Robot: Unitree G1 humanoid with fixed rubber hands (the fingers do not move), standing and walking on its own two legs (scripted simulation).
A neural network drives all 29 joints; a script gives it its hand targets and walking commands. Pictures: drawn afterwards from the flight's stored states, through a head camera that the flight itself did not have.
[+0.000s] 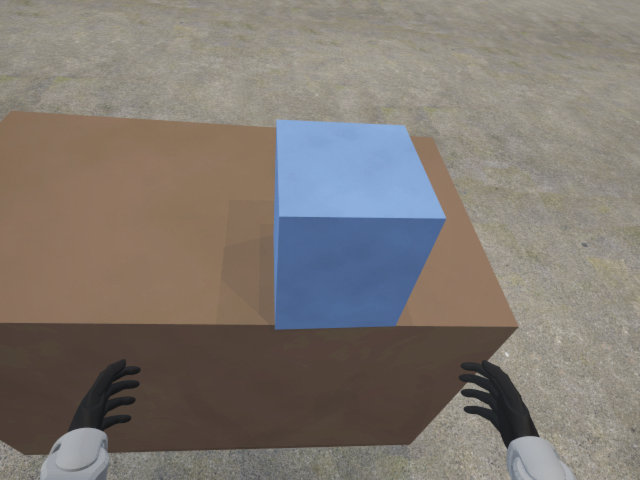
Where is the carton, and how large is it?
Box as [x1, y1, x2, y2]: [274, 120, 445, 329]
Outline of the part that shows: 276,120 274,199 275,329 395,325 445,220 445,216 404,125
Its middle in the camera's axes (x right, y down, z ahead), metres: +0.03 -0.02 +0.61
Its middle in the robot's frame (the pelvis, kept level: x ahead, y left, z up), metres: +0.46 -0.04 +0.04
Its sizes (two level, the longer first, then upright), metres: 0.210 0.200 0.250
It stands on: a pedestal, 0.69 m high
